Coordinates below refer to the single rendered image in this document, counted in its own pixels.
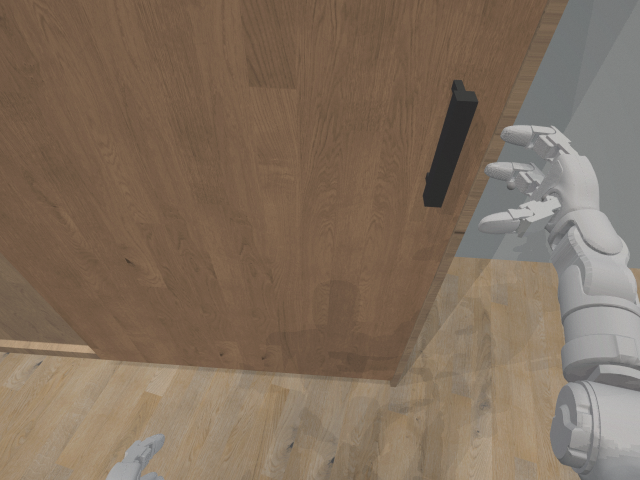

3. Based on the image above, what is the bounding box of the right robot forearm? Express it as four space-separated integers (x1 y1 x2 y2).
548 209 640 392

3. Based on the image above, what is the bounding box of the robot right hand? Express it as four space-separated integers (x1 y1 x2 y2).
478 125 600 238

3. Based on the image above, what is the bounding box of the robot left hand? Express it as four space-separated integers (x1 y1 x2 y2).
105 434 165 480

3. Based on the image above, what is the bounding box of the wardrobe door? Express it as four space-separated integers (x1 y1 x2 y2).
0 0 548 381
0 253 87 345

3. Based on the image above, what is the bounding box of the handle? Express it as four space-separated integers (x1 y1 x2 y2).
423 80 478 208

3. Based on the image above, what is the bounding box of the robot right upper arm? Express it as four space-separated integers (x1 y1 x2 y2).
550 380 640 480

